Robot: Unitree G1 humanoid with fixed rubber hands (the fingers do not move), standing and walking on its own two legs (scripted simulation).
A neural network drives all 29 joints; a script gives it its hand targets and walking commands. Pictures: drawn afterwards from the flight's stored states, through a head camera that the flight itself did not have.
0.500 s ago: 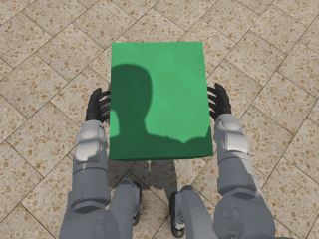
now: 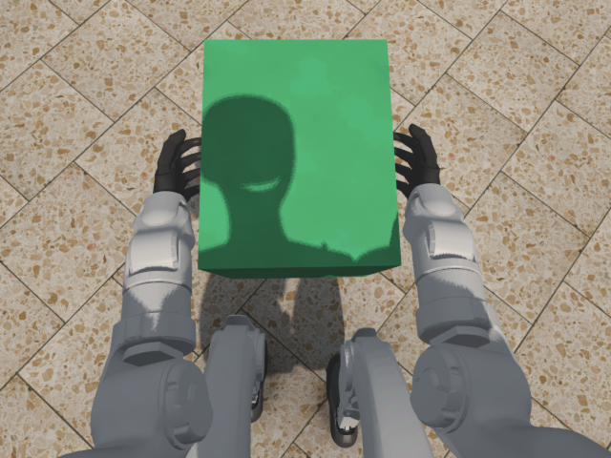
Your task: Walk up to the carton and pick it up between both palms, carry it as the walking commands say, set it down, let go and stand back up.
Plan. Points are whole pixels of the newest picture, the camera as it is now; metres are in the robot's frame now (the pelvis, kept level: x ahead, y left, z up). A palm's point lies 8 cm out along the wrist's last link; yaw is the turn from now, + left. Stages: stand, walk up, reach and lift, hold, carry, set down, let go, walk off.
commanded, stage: set down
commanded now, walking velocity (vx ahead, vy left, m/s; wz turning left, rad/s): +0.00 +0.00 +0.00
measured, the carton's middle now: (297, 178) +0.49 +0.04 -0.15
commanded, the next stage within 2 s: none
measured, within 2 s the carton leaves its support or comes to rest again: neither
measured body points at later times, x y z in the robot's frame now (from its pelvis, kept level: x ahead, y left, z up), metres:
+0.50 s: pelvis -0.02 +0.01 -0.07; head +0.27 +0.03 +0.28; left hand +0.47 +0.20 -0.17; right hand +0.49 -0.12 -0.16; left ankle +0.10 +0.12 -0.54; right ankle +0.06 -0.10 -0.54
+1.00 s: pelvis -0.03 +0.01 -0.13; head +0.31 +0.03 +0.17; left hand +0.50 +0.20 -0.26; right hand +0.52 -0.12 -0.25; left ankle +0.10 +0.12 -0.54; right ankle +0.06 -0.11 -0.54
